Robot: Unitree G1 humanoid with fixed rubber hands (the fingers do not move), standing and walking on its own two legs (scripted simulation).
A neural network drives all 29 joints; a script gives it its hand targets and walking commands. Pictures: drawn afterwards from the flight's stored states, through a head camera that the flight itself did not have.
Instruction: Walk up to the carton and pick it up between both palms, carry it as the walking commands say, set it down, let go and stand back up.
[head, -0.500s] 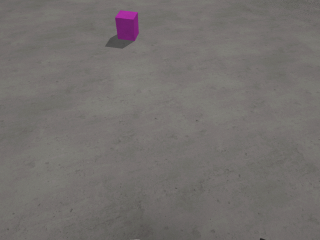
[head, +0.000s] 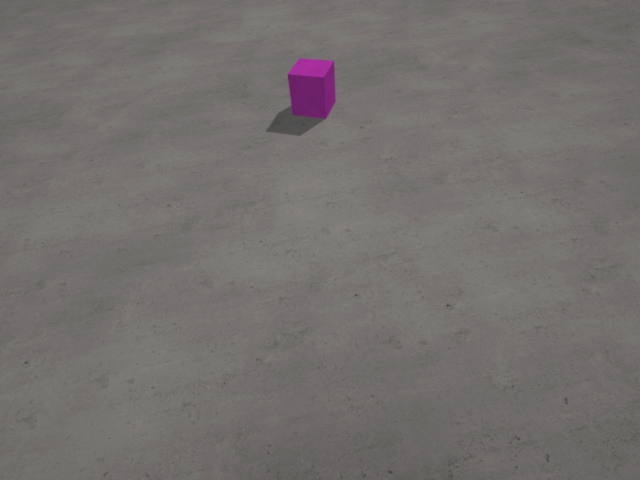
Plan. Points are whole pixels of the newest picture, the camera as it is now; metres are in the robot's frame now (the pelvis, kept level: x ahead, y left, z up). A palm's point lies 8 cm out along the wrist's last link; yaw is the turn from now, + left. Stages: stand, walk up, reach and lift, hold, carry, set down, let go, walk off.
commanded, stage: walk up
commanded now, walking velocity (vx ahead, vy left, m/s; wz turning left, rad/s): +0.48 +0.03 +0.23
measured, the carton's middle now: (312, 88) +2.24 +0.09 -0.65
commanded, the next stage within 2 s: none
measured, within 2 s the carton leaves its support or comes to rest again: neither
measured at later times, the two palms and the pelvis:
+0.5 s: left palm (125, 414) +0.26 +0.34 -0.14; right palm (466, 407) +0.25 -0.18 -0.12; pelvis +0.23 +0.08 +0.00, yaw +1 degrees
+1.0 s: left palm (184, 275) +0.51 +0.29 -0.12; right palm (446, 262) +0.53 -0.21 -0.14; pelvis +0.47 +0.04 +0.00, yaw +3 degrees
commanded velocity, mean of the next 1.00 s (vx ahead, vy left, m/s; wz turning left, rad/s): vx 0.50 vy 0.02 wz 0.07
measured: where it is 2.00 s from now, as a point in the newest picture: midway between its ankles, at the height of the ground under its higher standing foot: (305, 291)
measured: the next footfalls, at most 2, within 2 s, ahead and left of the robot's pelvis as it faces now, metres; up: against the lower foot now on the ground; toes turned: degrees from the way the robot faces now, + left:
left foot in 0.30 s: +0.27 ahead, +0.16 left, +0.00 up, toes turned +9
right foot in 0.82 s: +0.53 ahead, -0.04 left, +0.00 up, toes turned -5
